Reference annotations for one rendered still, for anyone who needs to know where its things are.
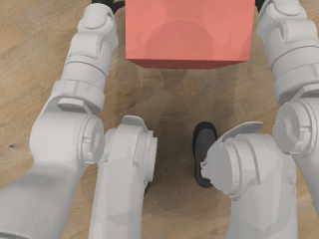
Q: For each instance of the robot left hand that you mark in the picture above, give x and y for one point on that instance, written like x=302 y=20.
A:
x=113 y=5

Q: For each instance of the robot right thigh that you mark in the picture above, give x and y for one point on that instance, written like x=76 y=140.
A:
x=251 y=168

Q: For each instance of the robot left upper arm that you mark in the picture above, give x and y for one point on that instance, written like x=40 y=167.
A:
x=37 y=205

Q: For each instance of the carton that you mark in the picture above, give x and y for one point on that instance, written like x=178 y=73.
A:
x=188 y=34

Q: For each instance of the robot right upper arm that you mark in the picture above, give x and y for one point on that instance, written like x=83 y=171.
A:
x=296 y=133

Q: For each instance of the left robot foot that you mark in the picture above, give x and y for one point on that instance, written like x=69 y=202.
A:
x=147 y=188

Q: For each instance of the robot right hand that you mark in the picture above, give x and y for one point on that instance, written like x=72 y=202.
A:
x=258 y=4

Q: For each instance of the robot right forearm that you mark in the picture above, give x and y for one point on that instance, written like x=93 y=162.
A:
x=291 y=46

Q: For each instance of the robot left forearm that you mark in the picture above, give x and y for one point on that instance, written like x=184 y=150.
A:
x=86 y=69

